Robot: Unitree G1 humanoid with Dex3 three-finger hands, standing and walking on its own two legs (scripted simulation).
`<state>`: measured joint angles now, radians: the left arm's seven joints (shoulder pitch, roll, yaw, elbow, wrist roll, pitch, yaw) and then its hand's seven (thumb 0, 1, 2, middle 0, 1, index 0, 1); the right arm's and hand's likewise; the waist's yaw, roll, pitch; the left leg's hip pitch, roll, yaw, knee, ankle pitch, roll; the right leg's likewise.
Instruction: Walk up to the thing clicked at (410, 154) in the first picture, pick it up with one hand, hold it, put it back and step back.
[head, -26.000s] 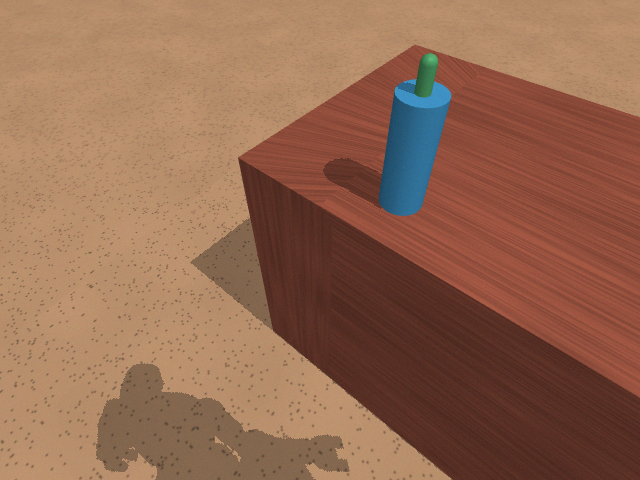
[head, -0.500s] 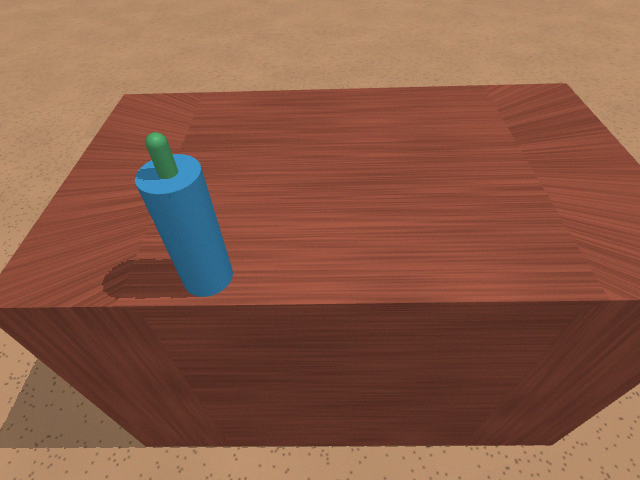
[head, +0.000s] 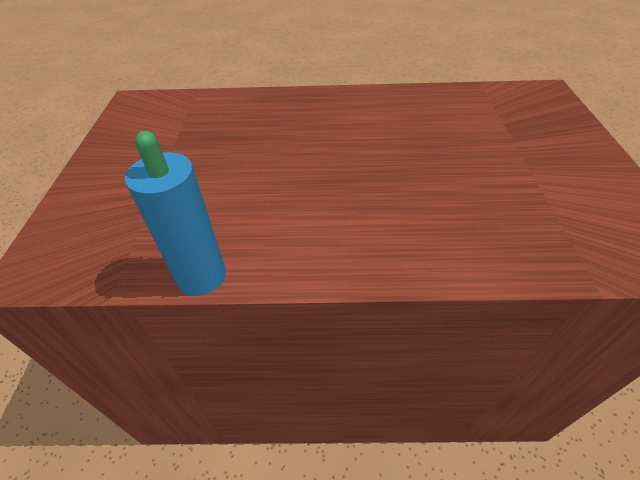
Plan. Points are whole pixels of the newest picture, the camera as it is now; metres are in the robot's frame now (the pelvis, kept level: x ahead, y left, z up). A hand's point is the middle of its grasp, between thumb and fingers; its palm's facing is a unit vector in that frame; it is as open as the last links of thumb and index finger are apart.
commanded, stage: stand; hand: left
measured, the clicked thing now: (177, 217) +0.44 +0.21 +0.10
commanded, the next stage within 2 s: none
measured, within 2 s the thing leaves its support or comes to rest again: neither
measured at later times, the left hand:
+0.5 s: hand out of the picture +0.07 +0.26 -0.16, palm faces -0.03 -0.93 -0.36, open 8.6 cm
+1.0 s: hand out of the picture +0.08 +0.26 -0.15, palm faces -0.03 -0.93 -0.36, open 7.4 cm
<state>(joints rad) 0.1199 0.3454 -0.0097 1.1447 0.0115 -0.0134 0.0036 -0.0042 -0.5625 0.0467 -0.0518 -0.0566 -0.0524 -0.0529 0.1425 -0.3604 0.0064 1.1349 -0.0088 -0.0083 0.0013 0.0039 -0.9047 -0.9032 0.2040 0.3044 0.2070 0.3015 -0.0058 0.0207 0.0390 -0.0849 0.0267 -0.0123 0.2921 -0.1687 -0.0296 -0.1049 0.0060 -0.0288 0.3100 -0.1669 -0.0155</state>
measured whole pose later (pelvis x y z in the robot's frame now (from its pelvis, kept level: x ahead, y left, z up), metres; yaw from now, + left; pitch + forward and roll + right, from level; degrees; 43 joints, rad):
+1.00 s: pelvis +0.01 +0.00 +0.00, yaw +0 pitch -2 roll +0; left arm 0.12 0.35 0.00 1.14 0.01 -0.01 0.00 0.00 0.90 0.90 -0.20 -0.30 -0.20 -0.30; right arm 0.13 -0.35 0.01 1.12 -0.01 -0.01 0.00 0.00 -0.91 -0.90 0.20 0.30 0.21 0.30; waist 0.00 0.01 0.05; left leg -0.08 0.02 -0.01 0.29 -0.18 -0.02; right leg -0.10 0.00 -0.03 0.30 -0.17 -0.01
